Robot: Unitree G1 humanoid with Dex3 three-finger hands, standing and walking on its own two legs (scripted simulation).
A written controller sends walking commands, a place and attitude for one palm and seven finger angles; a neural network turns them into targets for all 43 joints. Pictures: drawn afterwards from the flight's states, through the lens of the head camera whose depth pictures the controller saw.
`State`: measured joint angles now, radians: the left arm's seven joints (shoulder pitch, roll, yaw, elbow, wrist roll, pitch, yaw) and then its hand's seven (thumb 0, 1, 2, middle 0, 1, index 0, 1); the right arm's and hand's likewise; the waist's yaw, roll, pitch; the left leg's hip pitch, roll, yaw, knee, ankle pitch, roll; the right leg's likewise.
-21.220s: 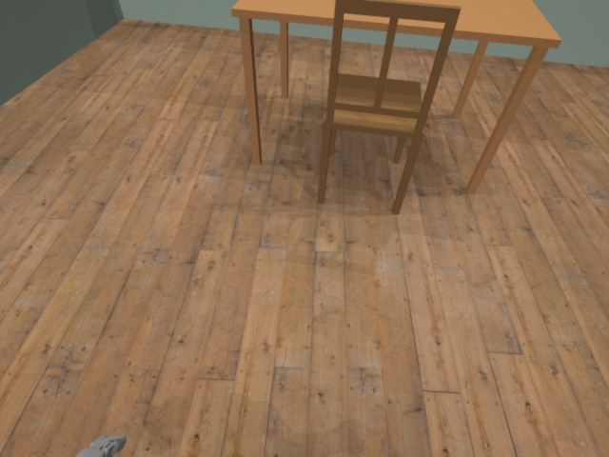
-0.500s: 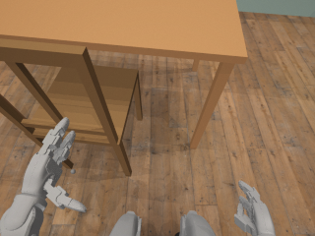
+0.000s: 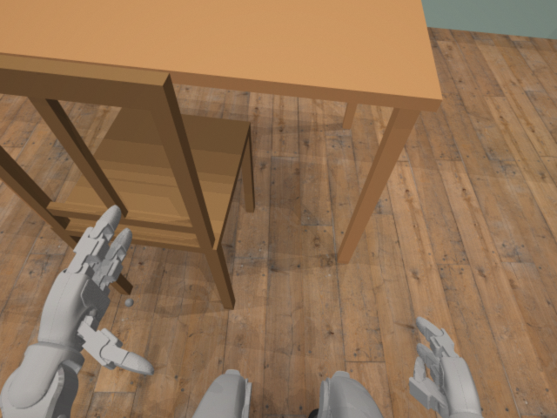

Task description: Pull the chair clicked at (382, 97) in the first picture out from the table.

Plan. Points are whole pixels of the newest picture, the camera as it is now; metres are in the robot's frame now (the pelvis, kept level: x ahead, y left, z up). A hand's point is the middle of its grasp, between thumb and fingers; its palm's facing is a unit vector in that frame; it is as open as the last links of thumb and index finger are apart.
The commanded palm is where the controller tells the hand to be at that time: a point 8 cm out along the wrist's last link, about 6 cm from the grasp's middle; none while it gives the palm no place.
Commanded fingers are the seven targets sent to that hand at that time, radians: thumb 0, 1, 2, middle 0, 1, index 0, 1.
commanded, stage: aim the fingers beside a spindle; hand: left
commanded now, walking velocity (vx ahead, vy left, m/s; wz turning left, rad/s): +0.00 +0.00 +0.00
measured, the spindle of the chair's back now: (88, 166) +0.49 +0.37 +0.01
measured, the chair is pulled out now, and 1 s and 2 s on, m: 0.00 0.00 0.00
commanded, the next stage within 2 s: none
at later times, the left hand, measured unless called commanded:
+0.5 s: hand (148, 288) +0.27 +0.20 +0.04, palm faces -0.07 -1.00 -0.04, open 16.9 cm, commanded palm +0.25 +0.25 +0.04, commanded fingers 0.00 -0.50 0.30 -0.06 -0.08 -0.06 -0.08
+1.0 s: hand (157, 278) +0.29 +0.19 +0.02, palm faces -0.09 -1.00 -0.02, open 16.9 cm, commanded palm +0.28 +0.25 +0.02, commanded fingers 0.00 -0.50 0.30 -0.06 -0.08 -0.06 -0.08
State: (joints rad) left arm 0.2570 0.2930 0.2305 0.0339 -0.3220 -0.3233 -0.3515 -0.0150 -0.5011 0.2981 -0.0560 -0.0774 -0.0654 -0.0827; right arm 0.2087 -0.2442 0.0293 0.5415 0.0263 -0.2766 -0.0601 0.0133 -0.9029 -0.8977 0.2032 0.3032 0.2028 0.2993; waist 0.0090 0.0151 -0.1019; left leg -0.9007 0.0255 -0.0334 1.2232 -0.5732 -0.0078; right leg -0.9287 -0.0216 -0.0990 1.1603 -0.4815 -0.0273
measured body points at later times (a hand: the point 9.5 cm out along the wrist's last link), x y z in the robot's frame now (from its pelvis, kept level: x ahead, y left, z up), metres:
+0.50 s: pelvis +0.00 +0.01 -0.01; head +0.09 +0.02 +0.43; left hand +0.27 +0.25 +0.04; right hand +0.19 -0.23 -0.08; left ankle +0.01 +0.12 -0.64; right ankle +0.05 -0.11 -0.64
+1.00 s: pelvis +0.00 +0.00 -0.02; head +0.10 +0.02 +0.42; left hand +0.29 +0.25 +0.02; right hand +0.19 -0.24 -0.10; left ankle +0.01 +0.12 -0.64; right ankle +0.05 -0.11 -0.64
